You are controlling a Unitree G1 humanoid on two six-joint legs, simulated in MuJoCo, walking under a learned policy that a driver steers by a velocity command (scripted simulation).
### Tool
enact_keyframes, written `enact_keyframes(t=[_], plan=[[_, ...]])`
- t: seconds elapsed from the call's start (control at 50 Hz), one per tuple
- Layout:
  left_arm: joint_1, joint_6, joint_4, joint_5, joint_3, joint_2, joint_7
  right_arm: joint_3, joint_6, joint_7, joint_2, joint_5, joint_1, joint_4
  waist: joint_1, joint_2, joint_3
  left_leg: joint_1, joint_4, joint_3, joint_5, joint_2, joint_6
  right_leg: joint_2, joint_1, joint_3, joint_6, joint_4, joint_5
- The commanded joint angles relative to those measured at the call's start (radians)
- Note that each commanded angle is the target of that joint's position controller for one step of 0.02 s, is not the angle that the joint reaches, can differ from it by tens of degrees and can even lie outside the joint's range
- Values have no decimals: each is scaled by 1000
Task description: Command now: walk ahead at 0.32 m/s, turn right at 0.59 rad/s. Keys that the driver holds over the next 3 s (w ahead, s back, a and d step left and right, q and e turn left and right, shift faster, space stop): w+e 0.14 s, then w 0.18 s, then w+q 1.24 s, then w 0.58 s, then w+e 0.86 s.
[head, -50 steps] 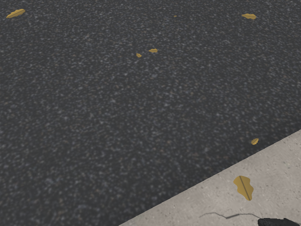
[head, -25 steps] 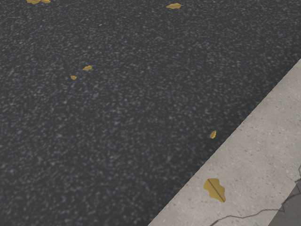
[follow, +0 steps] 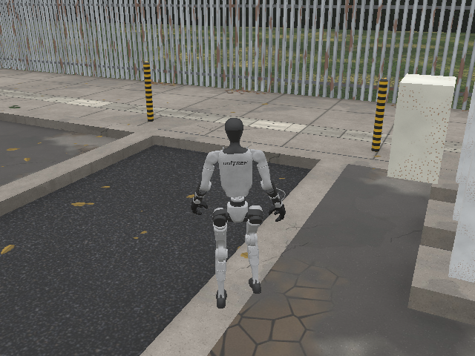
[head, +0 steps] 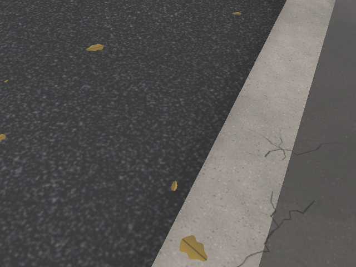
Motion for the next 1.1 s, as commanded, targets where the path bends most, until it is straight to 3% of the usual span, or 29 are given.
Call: enact_keyframes(t=[0.02,0.14,0.22,0.26,0.3,0.34,0.36,0.38,0.4,0.42,0.44,0.46,0.48,0.54,0.62,0.74,0.76,0.8,0.84,0.86,0.88,0.9,0.92,0.94,0.96,0.98,1.0,1.04,1.1], plan=[[-20,-24,-62,0,28,85,-13,-18,-33,-16,-118,6,-64,-85,9,166,62,136,-295,-252,-196,250,110,-93,-272,-4,29,190,106],[-103,-39,-110,-10,9,46,-33,-25,-45,-3,-146,-1,56,-62,-56,158,101,207,-324,-80,-32,261,138,-149,-310,-34,64,36,228],[-177,-57,-140,-6,-20,-2,-58,-32,-41,10,-184,17,85,-44,-78,159,132,138,-342,17,48,267,152,-162,-135,-124,49,-215,224],[-191,-62,-147,-9,-25,4,-69,-37,-36,19,-205,35,104,-28,-75,155,146,135,-337,31,67,284,156,-155,-52,-159,19,-308,167],[-180,-65,-147,-11,-21,25,-76,-41,-27,26,-224,52,117,-9,-53,166,145,171,-300,27,144,311,153,-136,22,-176,-20,-395,109],[20,-71,-87,-10,12,82,-71,-33,-18,28,-224,59,93,6,81,152,34,143,-61,82,525,278,117,-74,329,-219,-76,-516,162],[185,-69,-35,-9,44,144,-58,-14,-21,28,-179,53,108,8,156,117,-95,26,175,131,557,221,77,-91,608,-185,-101,-491,184],[335,-65,-16,10,62,249,-34,26,-33,35,-64,16,121,-39,177,-125,-260,-313,586,140,84,119,7,-390,950,229,-205,-514,91],[329,-75,-27,12,51,247,-36,29,-57,33,-60,41,124,-50,153,-236,-374,-477,812,-44,-314,-17,-15,-540,964,621,-314,-705,4],[273,-87,-19,13,27,165,-44,-1,-64,35,-155,72,58,-61,160,-134,-226,-561,876,-110,-259,33,-8,-506,849,472,-264,-723,-10],[225,-92,-9,8,14,124,-47,-4,-64,39,-160,74,21,-72,129,-138,-115,-576,863,-82,-187,80,9,-464,728,308,-227,-724,17],[154,-98,-8,4,2,84,-50,-6,-58,35,-150,59,9,-63,93,-75,-54,-538,806,-77,-97,118,10,-413,612,205,-195,-753,47],[102,-108,-10,8,-7,53,-52,-13,-46,34,-145,48,22,-56,60,-95,-13,-492,756,-84,-22,139,6,-374,531,117,-175,-788,107],[61,-141,9,26,-6,36,-44,-9,-12,35,-88,50,75,-32,10,-69,17,-429,727,-90,92,129,-10,-348,450,-34,-167,-848,313],[79,-149,42,39,-3,48,-24,-7,-9,31,-71,41,-38,-80,22,-32,91,-508,525,-108,265,92,-16,-323,452,-169,-148,-874,411],[155,-135,84,15,14,111,-1,14,-20,77,-33,28,-230,-186,81,6,133,-448,239,29,355,49,23,-339,529,-281,-127,-857,524],[153,-135,76,21,17,120,0,1,-22,83,-62,24,-219,-186,70,21,102,-399,288,68,390,22,32,-342,540,-300,-129,-811,604],[141,-110,83,1,26,142,9,0,-16,92,-63,32,-220,-226,47,-31,99,-416,210,79,193,4,72,-366,635,-308,-110,-717,862],[132,-79,76,1,35,178,25,-29,-6,92,-123,39,-85,-223,-35,-53,-6,-246,216,131,80,-74,123,-364,667,-324,-98,-478,1178],[115,-73,64,-9,33,178,27,-57,-1,80,-176,43,59,-197,-118,-44,-86,-37,140,109,100,-98,164,-335,595,-339,-76,-266,1122],[132,-82,47,4,15,138,26,-81,11,60,-244,47,187,-183,-167,70,-170,247,77,-107,101,18,215,-273,366,-340,-42,40,751],[253,-111,0,42,-30,-4,-3,-84,-3,53,-323,54,134,-206,-15,303,-259,578,19,-690,12,267,425,-43,-98,-204,25,406,-246],[152,-153,-19,5,-19,88,-25,-60,-16,51,-237,38,173,-227,-95,196,-368,621,-139,-894,-125,320,457,-44,-230,10,6,490,-242],[36,-169,-54,-34,-12,125,-28,-46,-28,47,-179,31,146,-215,-105,119,-195,512,-165,-729,-67,288,387,-99,-295,15,-15,446,-126],[6,-176,-68,-18,-22,106,-21,-38,-32,45,-166,34,80,-217,-53,2,-96,348,-166,-610,43,260,346,-143,-262,3,-17,350,-47],[14,-173,-59,9,-21,104,-13,-30,-35,43,-144,32,20,-231,-9,-18,-47,221,-173,-521,184,216,324,-171,-200,-5,-3,270,-3],[41,-159,-56,24,-16,115,-11,-24,-38,39,-136,17,-17,-243,28,16,-37,130,-190,-460,299,183,317,-190,-124,-1,10,233,31],[73,-132,-46,27,-14,111,-8,-22,-38,35,-134,24,-33,-236,59,37,-23,45,-213,-386,372,141,309,-206,-89,-24,39,147,62],[-6,-114,-67,36,-30,76,-1,-27,-32,18,-166,31,23,-199,35,59,4,-22,-211,-311,444,102,285,-193,-111,-56,79,2,199]])
Next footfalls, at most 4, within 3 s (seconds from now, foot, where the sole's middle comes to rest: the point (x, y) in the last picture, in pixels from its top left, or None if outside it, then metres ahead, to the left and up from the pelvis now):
0.36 right None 0.23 -0.21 -0.78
0.88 left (186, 259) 0.55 -0.05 -0.78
1.36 right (217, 186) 0.87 -0.20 -0.78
2.02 left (119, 177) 1.02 0.26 -0.93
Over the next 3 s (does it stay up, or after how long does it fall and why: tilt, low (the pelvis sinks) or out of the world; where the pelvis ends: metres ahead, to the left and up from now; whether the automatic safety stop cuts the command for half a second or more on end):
stays up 1.47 0.36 -0.17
